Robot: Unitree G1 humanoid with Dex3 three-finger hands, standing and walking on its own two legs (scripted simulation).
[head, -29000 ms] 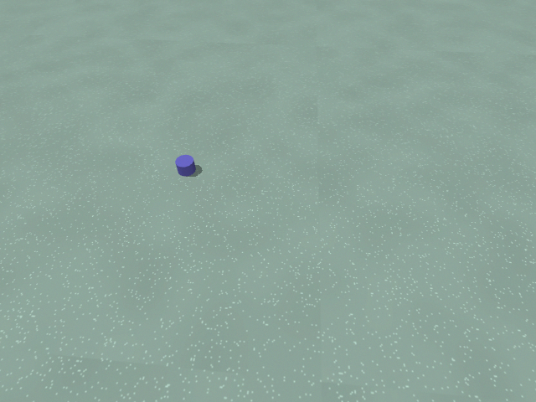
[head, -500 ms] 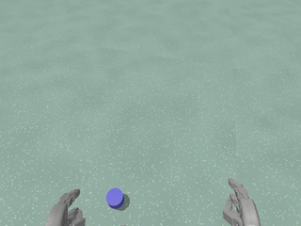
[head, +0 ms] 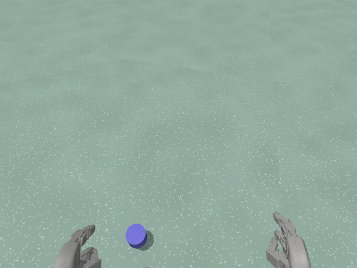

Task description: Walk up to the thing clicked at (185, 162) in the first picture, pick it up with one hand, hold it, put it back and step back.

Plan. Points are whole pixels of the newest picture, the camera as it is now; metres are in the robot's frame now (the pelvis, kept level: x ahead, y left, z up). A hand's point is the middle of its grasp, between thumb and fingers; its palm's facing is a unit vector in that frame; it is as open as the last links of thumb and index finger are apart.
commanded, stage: home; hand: left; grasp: from above
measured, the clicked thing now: (136, 236) +0.40 +0.21 -0.68
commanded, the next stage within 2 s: stand in 0.98 s
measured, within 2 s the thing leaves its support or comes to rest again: neither
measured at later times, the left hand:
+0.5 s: hand (96, 261) +0.17 +0.18 -0.04, palm faces +0.04 -0.98 -0.21, open 7.4 cm
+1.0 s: hand (96, 258) +0.17 +0.18 -0.05, palm faces +0.04 -0.98 -0.21, open 7.4 cm
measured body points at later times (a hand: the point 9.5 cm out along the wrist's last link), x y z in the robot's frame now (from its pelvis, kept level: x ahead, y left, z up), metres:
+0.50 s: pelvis +0.00 +0.00 +0.00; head +0.02 +0.01 +0.45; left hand +0.16 +0.24 -0.03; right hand +0.16 -0.24 -0.06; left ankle +0.02 +0.13 -0.68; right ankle +0.00 -0.14 -0.68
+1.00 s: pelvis +0.01 +0.00 +0.00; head +0.03 +0.01 +0.45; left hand +0.17 +0.24 -0.03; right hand +0.17 -0.24 -0.06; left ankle +0.02 +0.13 -0.68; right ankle +0.00 -0.14 -0.68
